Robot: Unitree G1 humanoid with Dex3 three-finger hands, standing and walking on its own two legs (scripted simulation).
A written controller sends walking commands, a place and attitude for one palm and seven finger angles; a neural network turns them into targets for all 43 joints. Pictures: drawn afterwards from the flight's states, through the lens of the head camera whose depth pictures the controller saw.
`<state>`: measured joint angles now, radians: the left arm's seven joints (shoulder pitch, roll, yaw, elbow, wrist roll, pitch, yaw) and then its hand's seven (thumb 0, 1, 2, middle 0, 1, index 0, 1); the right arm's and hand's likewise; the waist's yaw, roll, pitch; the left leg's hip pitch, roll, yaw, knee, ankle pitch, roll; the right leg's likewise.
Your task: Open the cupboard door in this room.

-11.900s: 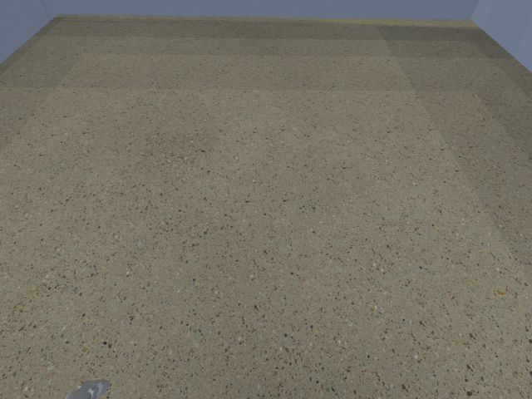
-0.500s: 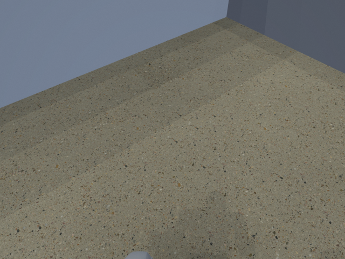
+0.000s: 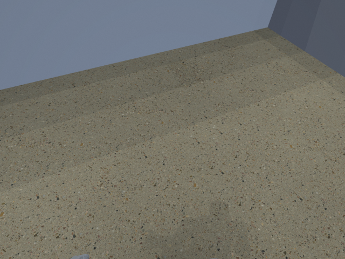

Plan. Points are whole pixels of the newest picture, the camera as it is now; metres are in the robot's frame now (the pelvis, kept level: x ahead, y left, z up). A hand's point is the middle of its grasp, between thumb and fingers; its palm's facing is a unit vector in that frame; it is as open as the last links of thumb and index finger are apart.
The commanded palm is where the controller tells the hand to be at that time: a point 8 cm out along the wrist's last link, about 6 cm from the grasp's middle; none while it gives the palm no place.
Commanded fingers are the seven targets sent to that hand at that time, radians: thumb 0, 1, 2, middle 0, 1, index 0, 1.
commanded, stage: turn or walk to find it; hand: left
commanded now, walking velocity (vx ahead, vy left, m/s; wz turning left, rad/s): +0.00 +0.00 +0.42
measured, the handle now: out of the picture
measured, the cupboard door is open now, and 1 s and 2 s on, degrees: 0 0 0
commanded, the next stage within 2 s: none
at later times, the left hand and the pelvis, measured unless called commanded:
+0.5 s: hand out of the picture -0.04 +0.18 -0.17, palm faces +0.28 -0.93 -0.24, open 7.3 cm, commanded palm none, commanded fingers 0.00 0.90 0.90 -0.20 -0.30 -0.20 -0.30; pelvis -0.03 -0.02 +0.00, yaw +15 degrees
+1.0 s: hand out of the picture -0.03 +0.21 -0.15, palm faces +0.43 -0.86 -0.26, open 7.3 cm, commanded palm none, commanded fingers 0.00 0.90 0.90 -0.20 -0.30 -0.20 -0.30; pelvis -0.05 -0.02 -0.01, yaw +26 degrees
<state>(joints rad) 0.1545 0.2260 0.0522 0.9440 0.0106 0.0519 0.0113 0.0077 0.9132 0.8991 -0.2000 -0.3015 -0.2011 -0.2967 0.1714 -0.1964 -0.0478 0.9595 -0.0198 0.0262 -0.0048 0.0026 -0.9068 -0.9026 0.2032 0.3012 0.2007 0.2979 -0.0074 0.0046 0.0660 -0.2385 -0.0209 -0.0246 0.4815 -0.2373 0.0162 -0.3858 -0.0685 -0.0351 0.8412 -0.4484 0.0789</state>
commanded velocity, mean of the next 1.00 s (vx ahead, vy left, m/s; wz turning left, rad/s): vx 0.00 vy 0.00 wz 0.42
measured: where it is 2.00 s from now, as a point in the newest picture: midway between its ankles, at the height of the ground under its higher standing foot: outside the picture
